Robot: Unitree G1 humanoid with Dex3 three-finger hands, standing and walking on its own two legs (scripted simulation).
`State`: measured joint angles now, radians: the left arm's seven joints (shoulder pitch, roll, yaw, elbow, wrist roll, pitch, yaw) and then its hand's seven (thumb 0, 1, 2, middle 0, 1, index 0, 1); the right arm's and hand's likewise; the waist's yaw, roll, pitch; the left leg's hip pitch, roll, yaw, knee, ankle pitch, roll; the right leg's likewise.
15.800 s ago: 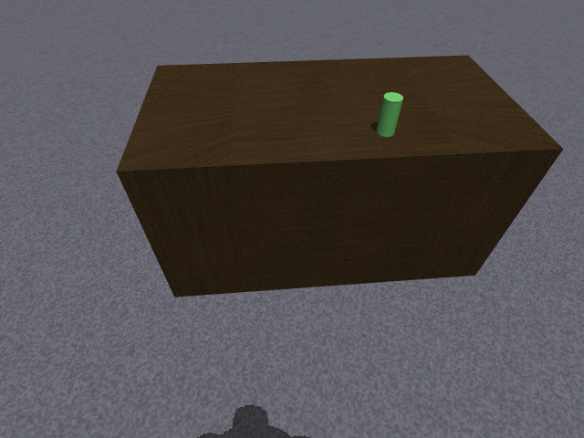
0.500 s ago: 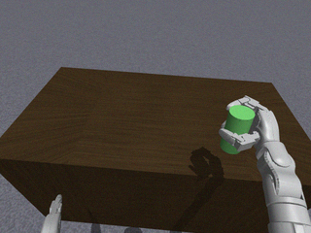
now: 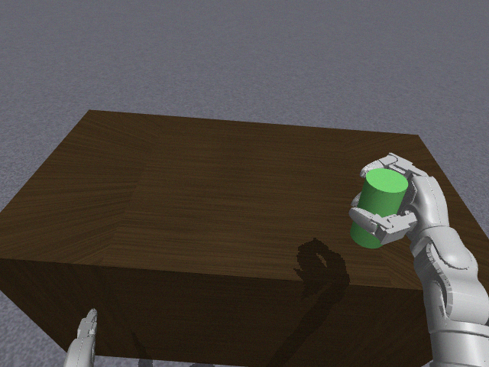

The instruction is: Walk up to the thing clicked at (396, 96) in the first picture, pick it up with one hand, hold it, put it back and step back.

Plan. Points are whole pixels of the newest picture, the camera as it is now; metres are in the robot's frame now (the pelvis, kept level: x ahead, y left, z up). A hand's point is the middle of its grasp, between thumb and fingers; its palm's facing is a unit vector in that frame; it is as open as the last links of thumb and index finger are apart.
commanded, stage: hold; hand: right
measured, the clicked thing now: (376, 209) +0.32 -0.17 +0.16
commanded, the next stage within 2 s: none
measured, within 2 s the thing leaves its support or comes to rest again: neither
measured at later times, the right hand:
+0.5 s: hand (372, 210) +0.32 -0.16 +0.16, palm faces -0.03 +1.00 -0.03, open 8.9 cm
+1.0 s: hand (373, 215) +0.31 -0.16 +0.16, palm faces -0.04 +1.00 -0.04, open 8.9 cm
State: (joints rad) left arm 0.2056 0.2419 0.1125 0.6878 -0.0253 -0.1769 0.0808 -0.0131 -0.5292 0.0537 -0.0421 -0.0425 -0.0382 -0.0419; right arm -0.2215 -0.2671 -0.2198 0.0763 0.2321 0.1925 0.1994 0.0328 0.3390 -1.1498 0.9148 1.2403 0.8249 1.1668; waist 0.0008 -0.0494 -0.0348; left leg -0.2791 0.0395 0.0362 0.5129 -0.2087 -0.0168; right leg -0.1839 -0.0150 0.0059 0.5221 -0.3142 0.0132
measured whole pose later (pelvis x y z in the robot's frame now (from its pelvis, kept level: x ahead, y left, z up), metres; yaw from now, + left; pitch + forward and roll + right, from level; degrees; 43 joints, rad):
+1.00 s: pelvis +0.00 +0.00 +0.00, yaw +0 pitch -2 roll +0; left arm 0.19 0.23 0.10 0.73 -0.02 -0.21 0.08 -0.01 -0.53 0.06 -0.04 -0.04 -0.04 -0.04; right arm -0.15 -0.25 -0.21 0.04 0.23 0.16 0.21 0.03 0.34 -1.15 0.91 1.25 0.82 1.17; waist 0.00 -0.05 -0.02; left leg -0.26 0.04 0.04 0.50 -0.20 -0.01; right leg -0.16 -0.01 0.01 0.50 -0.30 0.02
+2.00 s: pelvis +0.00 +0.00 +0.00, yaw +0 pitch -2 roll +0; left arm 0.19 0.23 0.11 0.72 -0.02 -0.19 0.07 -0.01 -0.53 0.06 -0.04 -0.04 -0.04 -0.04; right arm -0.19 -0.25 -0.21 0.06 0.23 0.18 0.20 0.03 0.34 -1.15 0.91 1.24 0.83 1.17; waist 0.00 -0.04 -0.02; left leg -0.26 0.04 0.04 0.49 -0.20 -0.02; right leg -0.16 -0.01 0.01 0.50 -0.31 0.01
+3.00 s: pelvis +0.00 +0.00 -0.01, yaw +1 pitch +5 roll +0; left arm 0.20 0.21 0.03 0.61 -0.02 -0.15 0.07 -0.01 -0.53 0.06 -0.05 -0.05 -0.05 -0.04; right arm -0.55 -0.31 -0.25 0.74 0.19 -0.16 0.18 0.03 0.34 -1.16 0.92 1.24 0.83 1.16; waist 0.08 0.01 -0.02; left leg -0.45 0.03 0.01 0.57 -0.21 -0.02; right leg -0.35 -0.02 -0.02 0.60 -0.34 0.01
